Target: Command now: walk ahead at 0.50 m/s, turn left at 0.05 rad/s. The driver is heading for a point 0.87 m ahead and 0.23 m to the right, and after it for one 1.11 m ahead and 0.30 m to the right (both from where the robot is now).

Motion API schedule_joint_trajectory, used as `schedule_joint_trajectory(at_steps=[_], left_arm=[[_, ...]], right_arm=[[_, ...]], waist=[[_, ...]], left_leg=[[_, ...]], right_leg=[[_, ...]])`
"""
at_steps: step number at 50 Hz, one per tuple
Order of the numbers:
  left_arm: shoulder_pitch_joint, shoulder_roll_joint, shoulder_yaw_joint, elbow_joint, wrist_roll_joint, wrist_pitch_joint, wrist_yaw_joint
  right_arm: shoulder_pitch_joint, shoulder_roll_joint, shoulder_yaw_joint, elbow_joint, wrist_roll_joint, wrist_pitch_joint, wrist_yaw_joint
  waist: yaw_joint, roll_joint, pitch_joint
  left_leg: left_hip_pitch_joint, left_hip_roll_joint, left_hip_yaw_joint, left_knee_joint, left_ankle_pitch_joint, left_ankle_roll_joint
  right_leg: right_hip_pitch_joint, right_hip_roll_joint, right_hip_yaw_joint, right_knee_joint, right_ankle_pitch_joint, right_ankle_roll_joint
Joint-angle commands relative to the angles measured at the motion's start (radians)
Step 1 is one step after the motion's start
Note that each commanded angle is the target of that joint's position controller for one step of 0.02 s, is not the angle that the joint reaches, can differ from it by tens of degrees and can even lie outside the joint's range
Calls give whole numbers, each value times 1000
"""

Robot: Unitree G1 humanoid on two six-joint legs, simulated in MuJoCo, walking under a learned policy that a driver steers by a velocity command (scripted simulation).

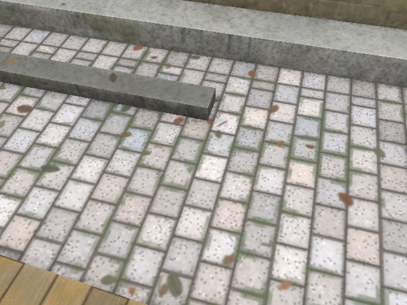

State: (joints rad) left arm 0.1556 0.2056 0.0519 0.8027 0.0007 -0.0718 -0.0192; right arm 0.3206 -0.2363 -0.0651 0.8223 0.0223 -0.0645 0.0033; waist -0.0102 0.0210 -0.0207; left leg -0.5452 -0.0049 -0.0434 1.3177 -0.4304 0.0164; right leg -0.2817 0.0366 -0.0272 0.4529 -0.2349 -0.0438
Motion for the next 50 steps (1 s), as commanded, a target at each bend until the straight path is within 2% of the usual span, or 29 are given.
schedule_joint_trajectory(at_steps=[1, 5, 9, 10, 11, 12, 14, 15, 16, 17, 18, 19, 20, 21, 23, 25, 27, 30, 34, 40, 42, 43, 44, 45, 46, 47, 48, 49, 50], left_arm=[[56, 103, 22, -7, 9, -1, 3], [133, 115, 26, 49, 13, 7, 24], [195, 146, 29, 52, -17, 23, 46], [241, 181, 38, 65, -29, 22, 47], [265, 199, 38, 77, -24, 18, 41], [239, 212, 37, 74, -21, 10, 30], [209, 164, 17, 65, -20, 0, 25], [289, 92, 0, 42, -26, -6, 23], [267, 84, -9, 35, -16, -22, 13], [253, 143, 26, 42, -25, -21, 1], [197, 152, 32, 17, -36, -10, 6], [133, 143, 34, -11, -30, 2, 15], [135, 130, 41, -18, -29, 19, 20], [169, 108, 42, -16, -33, 36, 24], [193, 84, 44, -21, -45, 62, 31], [124, 74, 40, -56, -31, 76, 32], [121, 102, 52, -47, -5, 74, 16], [52, 114, 66, -60, -15, 69, 1], [-41, 98, 57, -87, -19, 67, -17], [-27, 140, 69, -79, -35, 102, -40], [231, 203, 112, 15, -27, 89, -22], [358, 283, 137, 65, -14, 82, -12], [294, 358, 131, 51, -14, 67, -12], [349, 389, 123, 4, -29, 40, -28], [407, 339, 119, 21, -39, 27, -39], [348, 275, 98, 22, -40, 18, -32], [228, 221, 72, -21, -19, 9, -23], [137, 223, 68, -53, -2, 1, -11], [97, 187, 55, -65, 0, -8, -1]], right_arm=[[-77, -23, -4, -113, 1, -7, -9], [-110, 10, 14, -129, -26, -1, -19], [-344, 32, 46, -231, -21, -19, 7], [-412, 44, 49, -258, -13, -21, 11], [-395, 22, 39, -255, -1, -24, 16], [-288, -25, 16, -242, 2, -33, 21], [-14, -132, -35, -173, -8, -33, 11], [83, -204, -59, -162, -40, -31, 3], [198, -238, -65, -153, -47, -23, -2], [143, -178, -42, -144, -45, -29, -9], [60, -137, -25, -145, -26, -31, -11], [2, -99, -17, -126, -21, -34, -7], [-51, -70, -11, -110, -27, -40, 0], [-102, -46, -8, -96, -29, -42, 6], [-162, -30, -9, -84, -19, -48, 5], [-161, -81, -28, -67, -19, -45, -10], [-134, -133, -49, -56, -37, -54, -24], [-102, -136, -56, -31, -30, -59, -31], [-116, -168, -71, -13, -16, -44, -35], [-141, -193, -79, 1, 14, -12, -8], [-164, -159, -63, 15, 21, 3, 7], [-203, -128, -52, -9, -5, 0, 6], [-139, 0, -19, -33, -52, -23, 9], [-76, -46, -19, -92, -30, -58, 4], [-236, -107, -28, -139, 23, -82, -9], [-307, -119, -24, -139, 41, -91, -19], [-307, -120, -20, -126, 22, -87, -34], [-281, -133, -25, -123, 0, -79, -39], [-254, -167, -41, -110, -10, -71, -33]], waist=[[5, -103, 54], [-2, -124, 57], [54, -53, 64], [76, -83, 62], [65, -105, 52], [-8, -171, 1], [-150, -154, -162], [-141, 41, -321], [-188, 244, -479], [-152, 236, -422], [-118, 162, -254], [-88, 102, -139], [-39, 70, -73], [8, 98, -41], [44, 129, 1], [47, 104, 39], [44, 46, -9], [25, 17, 25], [4, 49, 63], [7, 41, 104], [128, -75, -27], [182, -203, -19], [38, -454, -5], [38, -451, -269], [113, -275, -248], [101, -122, -135], [57, -48, -100], [9, -77, -71], [-20, -62, -52]], left_leg=[[-324, 103, -2, 82, 25, -28], [-399, 134, 49, 53, 177, -54], [-192, 115, 115, -417, 319, -32], [-114, 87, 126, -493, 284, -32], [-80, 49, 157, -502, 254, -24], [5, 21, 167, -470, 218, 9], [333, 5, 127, -521, 261, 84], [649, 213, -218, -577, 68, 193], [768, 380, -622, -867, -97, 277], [719, 435, -736, -973, -184, 275], [563, 438, -614, -978, -197, 244], [416, 404, -464, -982, -156, 211], [293, 365, -340, -1014, -55, 176], [219, 341, -242, -1040, 1, 152], [170, 326, -106, -1120, 96, 136], [193, 310, 6, -1167, 182, 148], [261, 332, 59, -1166, 263, 177], [376, 335, 126, -1163, 274, 165], [433, 317, 248, -1113, 239, 106], [483, 367, 282, -890, 179, 62], [430, 275, 350, -488, 412, 12], [200, 221, 308, -107, 157, -28], [-170, 105, 225, 307, -330, -69], [-338, 46, 73, 432, -330, -87], [-467, 40, 27, 408, -233, -77], [-526, 84, 13, 330, -103, -41], [-441, 119, -20, 221, 9, -22], [-362, 138, -47, 133, 53, -21], [-280, 157, -82, -12, 147, -13]], right_leg=[[146, -305, 301, -256, 221, -233], [115, -259, 172, -273, 354, -211], [8, -199, 97, -331, 292, -164], [23, -234, 146, -378, 276, -166], [77, -257, 155, -374, 326, -176], [129, -284, 147, -298, 521, -169], [121, -218, 64, 29, 898, -90], [-185, -120, 26, 382, 730, -14], [-294, 1, 100, 681, -84, 16], [-422, -5, 207, 937, -192, 5], [-491, -52, 168, 1016, -156, -11], [-495, -99, 128, 994, -94, -32], [-434, -134, 127, 947, -50, -39], [-376, -149, 128, 916, -38, -35], [-322, -158, 133, 821, -63, -23], [-332, -160, 101, 633, -68, -4], [-300, -172, 89, 618, 82, 2], [-380, -173, 109, 508, 233, 7], [-338, -184, 68, 267, 288, 6], [-221, -175, -17, 144, 139, -30], [115, -53, -137, 31, 232, -79], [288, -73, -32, 57, 310, -104], [407, -169, 219, 192, 701, -144], [590, -300, 595, 50, 444, -337], [602, -361, 771, -167, 44, -365], [514, -372, 742, -188, -76, -320], [373, -362, 692, -177, -52, -289], [254, -364, 659, -155, 69, -290], [181, -318, 556, -150, 144, -254]])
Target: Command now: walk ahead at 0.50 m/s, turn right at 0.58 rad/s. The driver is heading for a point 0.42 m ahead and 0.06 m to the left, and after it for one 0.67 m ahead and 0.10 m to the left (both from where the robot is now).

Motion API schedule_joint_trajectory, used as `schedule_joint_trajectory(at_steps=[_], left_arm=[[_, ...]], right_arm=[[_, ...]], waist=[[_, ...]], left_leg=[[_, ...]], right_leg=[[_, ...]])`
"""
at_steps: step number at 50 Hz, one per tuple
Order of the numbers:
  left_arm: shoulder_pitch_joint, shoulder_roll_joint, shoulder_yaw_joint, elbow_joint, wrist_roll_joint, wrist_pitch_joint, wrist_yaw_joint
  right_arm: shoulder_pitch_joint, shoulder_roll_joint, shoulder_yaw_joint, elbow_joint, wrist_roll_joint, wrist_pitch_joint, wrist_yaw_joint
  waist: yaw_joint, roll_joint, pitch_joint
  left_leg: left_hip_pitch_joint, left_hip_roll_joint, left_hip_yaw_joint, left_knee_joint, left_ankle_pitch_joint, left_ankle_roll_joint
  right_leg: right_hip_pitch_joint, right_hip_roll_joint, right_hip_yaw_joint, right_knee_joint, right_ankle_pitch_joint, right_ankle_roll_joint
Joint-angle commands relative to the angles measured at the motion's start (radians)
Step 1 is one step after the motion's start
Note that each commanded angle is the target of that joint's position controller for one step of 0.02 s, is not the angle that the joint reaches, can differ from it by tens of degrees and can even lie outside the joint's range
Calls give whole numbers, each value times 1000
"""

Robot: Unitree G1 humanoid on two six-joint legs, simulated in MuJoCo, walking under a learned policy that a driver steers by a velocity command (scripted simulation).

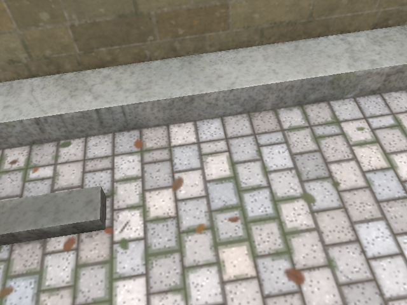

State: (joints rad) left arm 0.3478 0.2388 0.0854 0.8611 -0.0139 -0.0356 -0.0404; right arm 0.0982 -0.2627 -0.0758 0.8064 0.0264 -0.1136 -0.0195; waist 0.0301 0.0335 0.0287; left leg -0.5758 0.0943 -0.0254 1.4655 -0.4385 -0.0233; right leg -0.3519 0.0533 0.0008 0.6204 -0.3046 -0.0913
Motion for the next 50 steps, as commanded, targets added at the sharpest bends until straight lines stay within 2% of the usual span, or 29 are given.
schedule_joint_trajectory(at_steps=[1, 3, 6, 9, 12, 15, 16, 17, 18, 19, 20, 21, 22, 23, 24, 27, 29, 32, 36, 39, 40, 41, 42, 43, 44, 45, 46, 47, 50], left_arm=[[-94, 152, 21, -127, 17, -50, 32], [-37, 165, 27, -110, -2, -51, 61], [40, 133, 21, -83, -6, -40, 83], [113, 123, 22, -54, -5, -36, 80], [126, 121, 26, -35, 0, -32, 79], [74, 151, 36, -46, 11, -27, 77], [48, 161, 37, -52, 16, -24, 75], [-2, 165, 34, -66, 20, -21, 73], [-18, 134, 22, -91, 42, -24, 73], [159, 21, -9, -86, 33, -40, 54], [80, 111, -2, -96, 14, -63, 44], [-62, 152, 8, -141, -12, -80, 39], [-131, 147, 4, -160, 0, -91, 44], [-150, 141, 9, -169, 21, -96, 51], [-134, 133, 12, -176, 32, -92, 55], [-136, 99, 5, -196, 36, -69, 66], [-215, 75, -6, -225, 37, -61, 69], [-329, 56, -17, -253, 30, -65, 62], [-425, 77, -13, -288, 8, -80, 44], [-375, 117, 5, -281, 5, -99, 35], [-257, 86, -22, -240, 84, -78, 39], [-172, 120, -13, -235, 102, -85, 52], [-59, 207, -1, -241, 109, -84, 67], [-26, 284, 29, -208, 82, -62, 62], [-42, 189, 9, -209, 44, -51, 50], [-73, 107, -17, -206, 33, -52, 44], [-104, 70, -33, -197, 39, -51, 43], [-109, 63, -39, -178, 36, -53, 47], [-108, 98, -34, -136, 35, -62, 43]], right_arm=[[-45, -131, -33, -91, -25, -16, -6], [-140, -86, -20, -117, -42, -7, -2], [-213, -9, 8, -122, -26, -7, 30], [-283, -12, 9, -138, -19, -10, 55], [-311, -27, 9, -152, -14, -15, 67], [-210, -75, -9, -136, -13, -17, 72], [-107, -105, -23, -110, -13, -14, 69], [53, -130, -35, -70, -18, -8, 64], [234, -176, -42, -37, -27, 1, 58], [275, -220, -52, -12, -17, -1, 72], [260, -142, -38, -11, 7, 11, 64], [168, -112, -30, -37, 1, 15, 52], [108, -109, -24, -56, -10, 16, 49], [81, -104, -21, -62, -13, 15, 47], [77, -97, -15, -66, -22, 12, 43], [96, -114, -20, -67, -13, 15, 31], [131, -150, -32, -64, -6, 21, 18], [189, -157, -35, -55, 6, 38, 7], [265, -143, -32, -47, 11, 60, 5], [253, -145, -35, -62, 4, 72, -2], [292, -183, -46, -48, -77, 69, 10], [308, -136, -40, -54, -67, 56, 15], [335, -75, -20, -89, -30, 50, 14], [427, -97, -30, -92, -15, 61, 8], [418, -134, -32, -58, -47, 81, -2], [333, -116, -27, -55, -54, 85, 4], [279, -90, -20, -67, -50, 89, 11], [241, -80, -16, -78, -55, 99, 19], [269, -75, -13, -57, -53, 122, 29]], waist=[[-57, -98, -94], [-27, -64, -54], [19, -104, -44], [62, -110, -7], [66, -110, 28], [2, -150, -37], [-53, -159, -99], [-138, -147, -178], [-190, -9, -302], [-86, 286, -397], [-134, 175, -340], [-136, 92, -177], [-101, -40, -113], [-67, -82, -78], [-32, -57, -84], [-7, -4, -72], [-29, 7, -58], [-78, 21, -52], [-114, 44, -55], [-67, 82, -63], [-46, 75, -79], [-15, 43, -130], [21, -97, -274], [-2, -351, -369], [-23, -185, -304], [-7, -90, -206], [-18, -73, -163], [-24, -119, -124], [-61, -163, -149]], left_leg=[[-220, 53, -90, -242, 172, 23], [-183, 17, -42, -496, 301, -16], [-62, -55, 24, -814, 528, -20], [-21, -84, 39, -929, 645, 10], [-83, -81, 46, -985, 582, 61], [38, -133, 84, -969, 431, 122], [157, -166, 104, -969, 403, 150], [374, -142, 71, -964, 454, 188], [669, 16, -168, -934, 526, 251], [997, 244, -692, -1034, 350, 457], [986, 209, -779, -1142, 89, 418], [839, 179, -638, -1174, 83, 369], [670, 141, -552, -1203, 171, 338], [558, 112, -496, -1217, 285, 333], [490, 85, -451, -1233, 366, 328], [368, 53, -360, -1253, 491, 330], [307, 23, -305, -1261, 498, 309], [267, -27, -263, -1237, 448, 257], [337, -13, -339, -1158, 352, 238], [418, -1, -407, -1041, 384, 207], [409, -47, -345, -955, 553, 157], [361, -90, -307, -806, 592, 114], [221, -148, -198, -574, 358, 73], [59, -258, -71, -352, -162, 46], [5, -183, -99, -257, -163, 52], [9, -177, -112, -254, -106, 45], [17, -156, -118, -306, -70, 40], [22, -140, -118, -361, -48, 32], [134, -169, -91, -440, 23, 13]], right_leg=[[229, -307, 474, -320, 286, -191], [200, -244, 340, -350, 436, -168], [196, -175, 208, -354, 532, -113], [227, -196, 217, -372, 466, -88], [356, -235, 205, -348, 483, -85], [443, -244, 163, -227, 882, -60], [455, -225, 134, -113, 1060, -45], [368, -192, 100, 76, 1079, -20], [150, -122, 67, 391, 734, 7], [-262, 60, 83, 764, -217, 99], [-403, 18, 166, 815, -230, 81], [-464, -33, 159, 777, -130, 73], [-407, -68, 138, 698, -59, 66], [-362, -91, 124, 618, -31, 76], [-297, -113, 124, 560, -13, 85], [-254, -131, 87, 398, -21, 122], [-232, -119, 64, 259, 95, 143], [-155, -76, 60, 48, 311, 155], [-104, -30, 77, -93, 329, 156], [-22, -20, 79, -200, 254, 119], [78, -18, 26, -187, 218, 104], [221, -112, 112, -194, 254, 62], [466, -343, 343, -153, 478, -16], [569, -508, 641, -183, 772, -176], [511, -478, 608, -167, 782, -170], [419, -414, 459, -177, 850, -138], [365, -362, 358, -198, 901, -98], [327, -322, 297, -220, 931, -80], [265, -275, 200, -245, 1028, -77]])
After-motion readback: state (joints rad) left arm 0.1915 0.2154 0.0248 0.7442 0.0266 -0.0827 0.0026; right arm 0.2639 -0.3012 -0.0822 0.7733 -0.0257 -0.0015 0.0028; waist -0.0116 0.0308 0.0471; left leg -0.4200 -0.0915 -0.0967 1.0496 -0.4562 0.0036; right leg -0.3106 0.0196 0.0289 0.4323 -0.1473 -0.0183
